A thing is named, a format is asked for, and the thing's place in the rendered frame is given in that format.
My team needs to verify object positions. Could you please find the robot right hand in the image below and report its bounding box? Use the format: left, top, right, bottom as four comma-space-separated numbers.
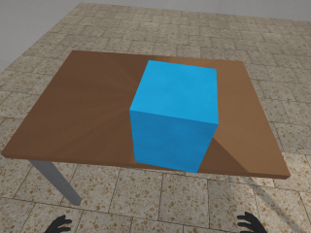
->
237, 212, 267, 233

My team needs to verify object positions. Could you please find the table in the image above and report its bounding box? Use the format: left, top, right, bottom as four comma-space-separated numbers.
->
1, 50, 291, 206

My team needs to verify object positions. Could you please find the robot left hand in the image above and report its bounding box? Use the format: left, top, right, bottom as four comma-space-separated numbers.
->
44, 215, 72, 233

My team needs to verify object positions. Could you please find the carton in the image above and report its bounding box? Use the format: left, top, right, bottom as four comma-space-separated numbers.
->
129, 60, 219, 174

